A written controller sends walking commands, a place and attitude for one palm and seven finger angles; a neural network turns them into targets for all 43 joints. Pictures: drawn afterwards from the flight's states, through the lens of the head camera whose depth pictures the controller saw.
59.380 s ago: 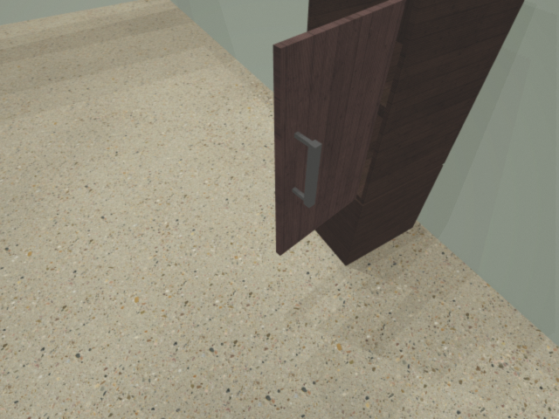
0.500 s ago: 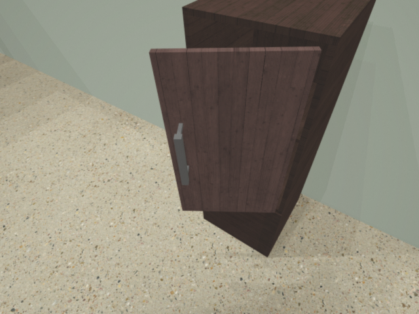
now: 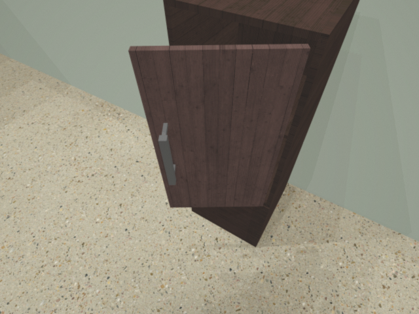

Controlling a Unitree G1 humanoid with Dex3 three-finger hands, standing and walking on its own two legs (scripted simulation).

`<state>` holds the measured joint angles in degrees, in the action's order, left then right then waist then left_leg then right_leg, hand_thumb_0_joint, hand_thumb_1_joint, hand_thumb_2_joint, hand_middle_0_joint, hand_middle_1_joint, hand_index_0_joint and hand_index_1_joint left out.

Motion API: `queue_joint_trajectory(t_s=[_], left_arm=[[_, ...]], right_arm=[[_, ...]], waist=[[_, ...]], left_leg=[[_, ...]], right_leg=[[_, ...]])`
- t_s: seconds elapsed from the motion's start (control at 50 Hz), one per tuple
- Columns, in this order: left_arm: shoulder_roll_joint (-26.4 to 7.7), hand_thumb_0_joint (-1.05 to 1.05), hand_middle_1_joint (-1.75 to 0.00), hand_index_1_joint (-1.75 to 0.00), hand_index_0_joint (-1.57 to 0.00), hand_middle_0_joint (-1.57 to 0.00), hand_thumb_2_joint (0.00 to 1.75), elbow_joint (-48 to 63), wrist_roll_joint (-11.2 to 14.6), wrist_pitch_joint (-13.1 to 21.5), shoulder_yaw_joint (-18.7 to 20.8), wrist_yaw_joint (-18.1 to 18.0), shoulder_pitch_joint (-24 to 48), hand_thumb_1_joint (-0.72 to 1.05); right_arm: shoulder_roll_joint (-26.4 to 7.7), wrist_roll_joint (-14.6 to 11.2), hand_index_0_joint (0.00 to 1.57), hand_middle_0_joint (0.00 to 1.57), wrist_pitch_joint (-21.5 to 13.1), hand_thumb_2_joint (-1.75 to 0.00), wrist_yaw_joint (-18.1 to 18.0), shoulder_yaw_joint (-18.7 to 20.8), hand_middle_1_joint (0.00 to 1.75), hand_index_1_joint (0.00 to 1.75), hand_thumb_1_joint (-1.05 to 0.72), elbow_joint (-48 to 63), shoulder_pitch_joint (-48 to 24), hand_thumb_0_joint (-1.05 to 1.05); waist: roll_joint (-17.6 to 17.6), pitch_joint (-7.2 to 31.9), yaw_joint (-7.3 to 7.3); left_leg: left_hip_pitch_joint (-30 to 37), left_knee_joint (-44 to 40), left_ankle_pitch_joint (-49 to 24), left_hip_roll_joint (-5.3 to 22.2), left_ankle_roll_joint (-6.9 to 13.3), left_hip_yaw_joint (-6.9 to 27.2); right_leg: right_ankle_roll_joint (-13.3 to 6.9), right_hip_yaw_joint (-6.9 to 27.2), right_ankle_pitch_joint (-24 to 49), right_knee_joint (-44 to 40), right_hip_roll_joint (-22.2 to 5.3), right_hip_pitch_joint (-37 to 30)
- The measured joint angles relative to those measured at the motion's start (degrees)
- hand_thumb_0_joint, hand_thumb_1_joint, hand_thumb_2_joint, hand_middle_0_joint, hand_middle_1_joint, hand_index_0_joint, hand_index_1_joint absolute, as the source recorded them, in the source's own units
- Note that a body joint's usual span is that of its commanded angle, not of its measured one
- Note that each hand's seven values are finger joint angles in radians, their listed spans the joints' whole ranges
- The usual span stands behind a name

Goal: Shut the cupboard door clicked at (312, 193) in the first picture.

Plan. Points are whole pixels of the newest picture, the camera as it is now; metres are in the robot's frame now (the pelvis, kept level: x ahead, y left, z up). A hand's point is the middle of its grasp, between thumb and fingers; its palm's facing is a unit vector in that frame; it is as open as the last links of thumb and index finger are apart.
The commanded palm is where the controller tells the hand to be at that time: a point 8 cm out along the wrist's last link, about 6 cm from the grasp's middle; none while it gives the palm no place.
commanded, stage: look again from close up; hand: left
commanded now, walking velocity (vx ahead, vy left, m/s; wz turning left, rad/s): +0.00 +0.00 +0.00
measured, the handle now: (169, 156) +0.48 +0.13 -0.02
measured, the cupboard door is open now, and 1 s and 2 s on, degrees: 32 32 32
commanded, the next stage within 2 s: raise the hand and make a fist in 0.36 s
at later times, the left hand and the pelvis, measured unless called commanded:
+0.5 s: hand out of the picture +0.06 +0.17 -0.17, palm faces +0.10 -0.97 -0.21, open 7.4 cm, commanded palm +0.11 +0.21 -0.07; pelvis +0.03 -0.02 +0.00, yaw +1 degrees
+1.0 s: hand (124, 312) +0.14 +0.17 -0.06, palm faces +0.10 -0.99 -0.04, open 5.6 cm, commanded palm +0.13 +0.22 -0.05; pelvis -0.04 -0.04 -0.12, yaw +5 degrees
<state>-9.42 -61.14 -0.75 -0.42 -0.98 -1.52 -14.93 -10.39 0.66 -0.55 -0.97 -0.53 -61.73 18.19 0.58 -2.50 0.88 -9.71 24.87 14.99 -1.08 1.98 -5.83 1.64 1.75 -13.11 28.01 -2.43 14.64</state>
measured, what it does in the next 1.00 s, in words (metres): lowers itself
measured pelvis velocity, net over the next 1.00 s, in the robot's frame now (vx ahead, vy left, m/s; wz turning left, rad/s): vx -0.04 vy -0.04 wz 0.10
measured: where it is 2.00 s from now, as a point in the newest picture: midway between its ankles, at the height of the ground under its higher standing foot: outside the picture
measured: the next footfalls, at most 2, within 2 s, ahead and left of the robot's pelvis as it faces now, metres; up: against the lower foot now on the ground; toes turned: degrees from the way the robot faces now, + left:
none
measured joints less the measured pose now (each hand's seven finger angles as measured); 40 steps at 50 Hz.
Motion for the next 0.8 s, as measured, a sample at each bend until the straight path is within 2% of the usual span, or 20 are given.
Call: queue_joint_trajectory(t_s=[0.16,0.48,0.5,0.52,0.56,0.6,0.62,0.68,0.74,0.76,0.8], left_arm=[[-0.10,0.01,-0.30,-0.30,-0.20,-0.20,0.90,-1.00,0.10,0.49,0.22,-0.15,1.05,0.92],[-0.30,0.01,-0.30,-0.30,-0.20,-0.20,0.90,-1.69,-0.03,1.25,0.44,-0.60,1.41,0.92],[-0.08,0.01,-0.30,-0.30,-0.20,-0.20,0.90,7.72,1.36,-1.99,3.74,0.05,-1.16,0.91],[-0.55,0.02,-0.30,-0.30,-0.20,-0.20,0.90,18.86,3.21,-2.04,4.35,-0.62,-4.58,0.91],[-1.11,0.02,-0.31,-0.31,-0.20,-0.20,0.90,37.16,6.77,0.72,3.72,-2.30,-9.87,0.91],[-0.32,0.02,-0.32,-0.32,-0.21,-0.21,0.90,45.99,8.43,5.49,4.52,-2.00,-9.51,0.91],[0.19,0.02,-0.33,-0.33,-0.22,-0.22,0.90,47.93,9.20,8.96,5.46,-0.92,-8.29,0.91],[1.03,0.01,-0.36,-0.36,-0.25,-0.25,0.90,48.82,11.89,21.74,8.51,6.00,-4.47,0.91],[0.57,0.01,-0.41,-0.41,-0.29,-0.29,0.90,48.03,13.91,33.60,10.04,16.14,-3.39,0.91],[0.14,0.01,-0.42,-0.43,-0.31,-0.30,0.90,47.96,14.41,35.47,10.24,19.09,-3.63,0.91],[-0.53,0.01,-0.46,-0.46,-0.34,-0.34,0.90,47.91,15.93,35.32,10.31,23.17,-4.79,0.91]], right_arm=[[1.44,-0.04,0.20,0.20,-0.56,-0.90,-0.29,-0.21,0.30,0.30,-0.91,-0.96,-2.36,0.01],[0.37,-0.13,0.20,0.20,-0.65,-0.90,-0.50,0.29,0.30,0.30,-0.91,-1.39,-4.98,0.01],[0.42,-0.32,0.20,0.20,-1.93,-0.90,-1.33,0.11,0.30,0.30,-0.91,0.78,-4.39,0.01],[0.42,-1.16,0.20,0.20,-4.69,-0.90,-2.70,-0.14,0.30,0.30,-0.91,3.55,-2.98,0.01],[-0.11,-2.02,0.20,0.20,-10.47,-0.90,-3.82,0.37,0.30,0.30,-0.91,8.29,-0.14,0.01],[-1.27,-1.82,0.20,0.20,-14.38,-0.90,-3.11,1.58,0.30,0.30,-0.91,12.19,0.68,0.01],[-1.81,-1.45,0.20,0.20,-15.48,-0.90,-2.60,2.05,0.30,0.30,-0.91,13.92,0.21,0.01],[-2.60,-0.65,0.20,0.20,-17.17,-0.90,-0.72,3.37,0.30,0.30,-0.91,19.11,-2.92,0.01],[-3.23,-0.38,0.20,0.20,-17.79,-0.90,0.78,4.43,0.30,0.30,-0.91,24.31,-6.40,0.01],[-3.61,-0.54,0.20,0.20,-17.62,-0.90,1.01,4.72,0.30,0.30,-0.91,26.12,-7.33,0.01],[-4.53,-1.24,0.20,0.20,-16.83,-0.90,0.89,5.16,0.30,0.30,-0.91,29.40,-8.75,0.01]], waist=[[0.08,0.15,-0.31],[-0.13,0.65,-0.70],[-0.41,-0.40,-0.65],[-0.95,-0.63,-0.77],[-1.23,1.13,-0.49],[-0.14,3.36,0.51],[0.20,4.68,0.92],[-0.59,8.05,0.95],[-2.44,10.03,0.30],[-2.97,10.31,-0.05],[-3.20,10.63,-0.85]], left_leg=[[1.06,-0.28,0.72,0.73,-0.75,0.64],[1.90,0.02,1.80,1.97,-1.89,1.89],[1.29,1.79,2.48,2.15,-1.97,2.05],[0.27,3.65,3.36,2.05,-2.00,2.14],[-1.86,6.56,4.82,1.29,-2.09,2.82],[-5.59,10.21,6.00,0.86,-2.11,4.39],[-8.37,12.40,6.60,0.77,-2.11,4.88],[-18.08,20.23,8.86,0.87,-2.43,4.71],[-28.14,29.71,12.09,1.33,-2.94,4.35],[-31.02,32.83,13.21,1.38,-3.17,4.36],[-35.75,38.23,15.04,1.56,-3.02,4.70]], right_leg=[[-0.64,-0.71,-0.83,-0.42,0.68,-1.27],[-1.49,-2.10,-1.86,-1.37,1.77,-3.10],[-1.51,-2.28,-2.26,-0.08,1.86,-2.71],[-1.65,-2.43,-3.21,2.68,1.66,-1.25],[-1.81,-3.31,-5.73,6.75,0.64,0.96],[-1.64,-4.85,-7.37,9.03,-0.04,3.35],[-1.68,-5.31,-7.86,10.92,-0.23,5.82],[-2.27,-4.99,-10.06,19.10,-0.43,15.87],[-2.93,-4.34,-12.25,28.46,-0.25,26.29],[-3.18,-4.18,-12.10,31.38,-0.24,29.23],[-3.38,-4.35,-15.19,36.68,-0.17,33.74]])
